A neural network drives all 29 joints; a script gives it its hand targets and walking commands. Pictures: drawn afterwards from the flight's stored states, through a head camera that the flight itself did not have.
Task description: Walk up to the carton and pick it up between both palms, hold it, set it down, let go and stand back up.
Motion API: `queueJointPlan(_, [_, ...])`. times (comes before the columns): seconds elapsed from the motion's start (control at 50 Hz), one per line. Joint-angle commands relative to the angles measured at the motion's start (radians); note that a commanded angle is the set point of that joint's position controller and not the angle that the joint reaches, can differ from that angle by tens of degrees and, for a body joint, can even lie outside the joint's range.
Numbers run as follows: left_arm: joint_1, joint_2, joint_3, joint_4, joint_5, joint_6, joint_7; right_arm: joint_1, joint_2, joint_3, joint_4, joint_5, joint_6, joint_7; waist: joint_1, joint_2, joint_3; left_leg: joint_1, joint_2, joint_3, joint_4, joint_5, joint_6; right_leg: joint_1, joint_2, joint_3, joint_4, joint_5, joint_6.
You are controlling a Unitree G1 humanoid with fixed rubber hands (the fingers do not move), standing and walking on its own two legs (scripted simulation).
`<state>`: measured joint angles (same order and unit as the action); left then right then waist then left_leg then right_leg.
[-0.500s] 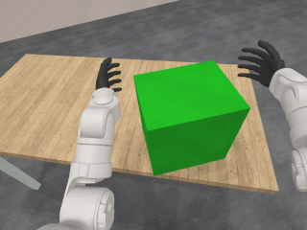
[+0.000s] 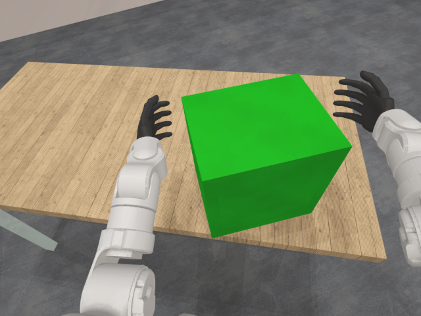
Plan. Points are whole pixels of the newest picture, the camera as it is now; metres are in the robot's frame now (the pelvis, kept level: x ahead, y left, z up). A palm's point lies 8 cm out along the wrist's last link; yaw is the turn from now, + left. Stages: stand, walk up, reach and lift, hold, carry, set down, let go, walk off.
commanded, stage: reach and lift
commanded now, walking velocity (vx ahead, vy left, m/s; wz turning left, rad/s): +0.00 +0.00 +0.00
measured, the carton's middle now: (252, 160) +0.42 +0.00 +0.00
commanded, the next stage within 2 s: none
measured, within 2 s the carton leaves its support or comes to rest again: neither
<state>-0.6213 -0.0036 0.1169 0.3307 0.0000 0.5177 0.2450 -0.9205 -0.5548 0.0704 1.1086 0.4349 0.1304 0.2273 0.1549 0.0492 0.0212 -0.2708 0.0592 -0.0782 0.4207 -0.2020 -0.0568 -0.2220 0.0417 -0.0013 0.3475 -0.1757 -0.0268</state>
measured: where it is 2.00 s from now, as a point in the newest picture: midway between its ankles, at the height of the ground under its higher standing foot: outside the picture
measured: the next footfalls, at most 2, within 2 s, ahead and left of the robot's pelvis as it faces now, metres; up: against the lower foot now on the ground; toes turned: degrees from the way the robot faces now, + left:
none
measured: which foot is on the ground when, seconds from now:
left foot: down 0.00-1.00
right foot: down 0.00-1.00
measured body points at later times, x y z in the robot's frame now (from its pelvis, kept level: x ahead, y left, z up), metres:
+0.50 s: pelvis +0.00 +0.00 +0.00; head +0.09 -0.02 +0.44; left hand +0.39 +0.19 +0.07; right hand +0.49 -0.21 +0.07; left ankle +0.01 +0.15 -0.74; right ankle +0.00 -0.11 -0.74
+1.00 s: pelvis +0.00 +0.00 +0.00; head +0.07 -0.02 +0.44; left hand +0.38 +0.18 +0.07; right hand +0.48 -0.17 +0.07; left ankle +0.01 +0.15 -0.74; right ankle +0.00 -0.11 -0.74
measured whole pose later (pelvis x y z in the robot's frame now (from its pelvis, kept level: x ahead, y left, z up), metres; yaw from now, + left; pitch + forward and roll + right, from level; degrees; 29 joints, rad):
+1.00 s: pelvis +0.00 +0.00 +0.00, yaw +0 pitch +12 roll -2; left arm -0.58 -0.09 0.12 0.57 0.00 0.10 0.28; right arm -0.90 -0.45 0.11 1.24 0.35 -0.16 0.19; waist 0.18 0.06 -0.08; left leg -0.45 0.06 -0.08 0.42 -0.17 -0.06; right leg -0.41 0.05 0.00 0.35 -0.15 -0.03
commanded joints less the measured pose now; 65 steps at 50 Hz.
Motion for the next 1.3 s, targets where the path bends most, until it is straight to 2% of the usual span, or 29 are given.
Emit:
queueJointPlan(0.0, [-0.172,-0.020,0.038,-0.038,0.020,-0.128,-0.016,-0.278,-0.136,-0.009,-0.041,-0.086,-0.106,0.027,0.040,-0.061,-0.479,0.059,-0.049,0.110,-0.039,0.406,-0.027,0.048,0.065,-0.018,-0.021,0.294,-0.025])
queueJointPlan(0.16, [-0.184,-0.050,-0.018,0.030,0.001,-0.309,-0.012,-0.302,-0.114,0.007,-0.026,-0.088,-0.232,0.042,0.062,-0.061,-0.622,0.033,-0.034,0.116,-0.010,0.434,-0.025,-0.023,0.064,-0.019,-0.010,0.276,-0.029])
queueJointPlan(0.24, [-0.188,-0.059,-0.038,0.053,-0.013,-0.360,-0.009,-0.309,-0.116,0.020,-0.013,-0.082,-0.273,0.036,0.063,-0.063,-0.723,0.047,-0.027,0.120,0.009,0.484,-0.028,-0.049,0.070,-0.028,-0.007,0.307,-0.030])
queueJointPlan(0.38, [-0.146,-0.078,-0.039,0.088,-0.006,-0.408,-0.016,-0.306,-0.091,0.055,0.026,-0.078,-0.315,0.011,0.055,-0.109,-0.745,0.043,-0.030,0.123,0.022,0.541,-0.021,-0.030,0.068,-0.028,0.001,0.402,-0.019])
queueJointPlan(0.5, [-0.136,-0.099,-0.030,0.118,0.011,-0.438,-0.027,-0.319,-0.032,0.082,0.025,-0.076,-0.338,-0.005,0.055,-0.143,-0.719,0.001,-0.038,0.130,0.010,0.525,-0.008,0.014,0.055,-0.017,0.010,0.463,-0.003])
queueJointPlan(0.6, [-0.156,-0.136,-0.031,0.147,0.031,-0.460,-0.030,-0.323,0.036,0.097,0.059,-0.080,-0.333,-0.007,0.059,-0.143,-0.675,-0.009,-0.034,0.134,-0.008,0.482,0.000,0.001,0.047,-0.015,0.001,0.408,0.000])
queueJointPlan(0.72, [-0.200,-0.186,-0.045,0.139,0.051,-0.472,-0.021,-0.350,0.079,0.049,0.031,-0.124,-0.334,-0.020,0.043,-0.126,-0.684,0.033,-0.029,0.127,-0.013,0.459,-0.002,-0.055,0.050,-0.031,-0.016,0.314,-0.010])
queueJointPlan(0.74, [-0.206,-0.197,-0.053,0.138,0.054,-0.471,-0.019,-0.352,0.080,0.027,0.029,-0.138,-0.336,-0.025,0.032,-0.120,-0.693,0.042,-0.027,0.121,-0.012,0.461,-0.004,-0.070,0.053,-0.035,-0.018,0.304,-0.014])
queueJointPlan(0.86, [-0.238,-0.208,-0.054,0.115,0.071,-0.446,0.008,-0.362,0.071,-0.041,0.036,-0.185,-0.326,-0.060,0.010,-0.096,-0.700,0.066,-0.025,0.114,-0.007,0.456,-0.016,-0.094,0.062,-0.044,-0.028,0.266,-0.027])
queueJointPlan(0.96, [-0.253,-0.227,-0.070,0.134,0.066,-0.442,0.014,-0.369,0.115,-0.016,0.055,-0.169,-0.304,-0.058,0.019,-0.106,-0.670,0.066,-0.019,0.116,-0.003,0.445,-0.012,-0.100,0.053,-0.042,-0.031,0.237,-0.027])
queueJointPlan(0.98, [-0.250,-0.223,-0.061,0.141,0.066,-0.443,0.015,-0.369,0.119,-0.006,0.049,-0.164,-0.301,-0.059,0.031,-0.110,-0.667,0.065,-0.018,0.118,-0.001,0.448,-0.010,-0.099,0.053,-0.038,-0.030,0.237,-0.026])
queueJointPlan(1.28, [-0.278,-0.254,-0.066,0.143,0.074,-0.465,0.011,-0.377,0.171,-0.021,0.025,-0.176,-0.305,-0.063,0.017,-0.113,-0.694,0.080,-0.018,0.120,0.012,0.467,-0.011,-0.106,0.053,-0.042,-0.028,0.252,-0.023])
